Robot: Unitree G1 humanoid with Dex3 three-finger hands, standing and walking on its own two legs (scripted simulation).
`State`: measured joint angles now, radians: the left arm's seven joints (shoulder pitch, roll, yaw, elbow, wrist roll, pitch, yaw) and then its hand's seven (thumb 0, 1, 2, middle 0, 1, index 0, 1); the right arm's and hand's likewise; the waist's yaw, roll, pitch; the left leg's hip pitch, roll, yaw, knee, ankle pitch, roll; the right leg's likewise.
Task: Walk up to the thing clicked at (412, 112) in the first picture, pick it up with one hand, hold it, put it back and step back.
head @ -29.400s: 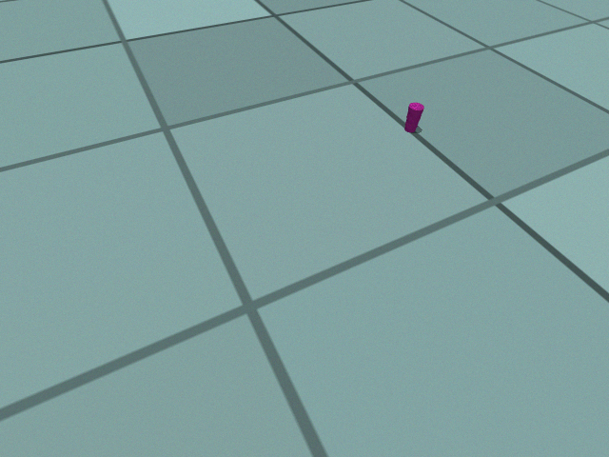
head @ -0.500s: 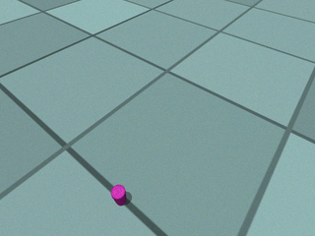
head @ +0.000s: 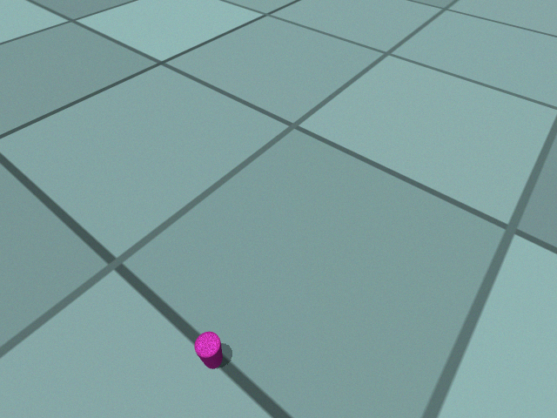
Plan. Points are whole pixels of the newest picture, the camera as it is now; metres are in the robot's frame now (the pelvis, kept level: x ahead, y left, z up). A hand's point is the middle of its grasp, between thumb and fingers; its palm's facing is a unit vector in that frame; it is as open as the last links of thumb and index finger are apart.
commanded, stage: stand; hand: left
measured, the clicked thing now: (210, 352) +0.44 +0.23 -0.71
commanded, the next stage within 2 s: step back in 0.38 s
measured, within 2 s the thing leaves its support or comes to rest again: neither
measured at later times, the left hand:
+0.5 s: hand out of the picture +0.07 +0.26 -0.16, palm faces +0.02 -0.93 -0.36, open 7.4 cm
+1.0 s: hand out of the picture +0.03 +0.29 -0.18, palm faces -0.09 -0.92 -0.37, open 7.4 cm
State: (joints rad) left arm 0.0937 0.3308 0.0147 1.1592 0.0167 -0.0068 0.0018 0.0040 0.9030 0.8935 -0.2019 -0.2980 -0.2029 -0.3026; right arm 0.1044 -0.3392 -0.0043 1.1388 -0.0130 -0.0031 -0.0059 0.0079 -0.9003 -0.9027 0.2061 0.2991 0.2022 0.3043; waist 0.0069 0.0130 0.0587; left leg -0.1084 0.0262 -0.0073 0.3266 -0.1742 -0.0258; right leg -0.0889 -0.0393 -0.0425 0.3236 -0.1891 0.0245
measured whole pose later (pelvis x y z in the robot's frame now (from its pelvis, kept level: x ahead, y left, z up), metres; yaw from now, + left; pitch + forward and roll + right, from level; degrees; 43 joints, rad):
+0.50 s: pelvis -0.01 +0.00 -0.01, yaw +0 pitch -2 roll +0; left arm 0.09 0.35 0.05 1.08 0.00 0.01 0.00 0.00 0.90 0.89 -0.20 -0.30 -0.20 -0.30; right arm 0.08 -0.36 -0.03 1.08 0.00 0.02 0.01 0.01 -0.90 -0.90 0.21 0.30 0.20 0.30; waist 0.00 0.02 0.11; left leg -0.21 0.04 -0.01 0.46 -0.22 -0.03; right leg -0.18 -0.03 -0.04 0.44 -0.23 0.01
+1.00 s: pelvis -0.10 +0.03 -0.02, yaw -4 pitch -1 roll -1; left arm 0.11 0.39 0.07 0.88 0.01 0.06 0.02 0.00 0.90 0.89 -0.20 -0.30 -0.20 -0.30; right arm 0.14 -0.34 -0.05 0.87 -0.02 0.02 -0.02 0.01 -0.90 -0.90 0.21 0.30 0.21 0.30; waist -0.02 -0.03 0.21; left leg -0.35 0.01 0.05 0.62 -0.25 0.04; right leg -0.38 0.07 0.12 1.03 -0.53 0.02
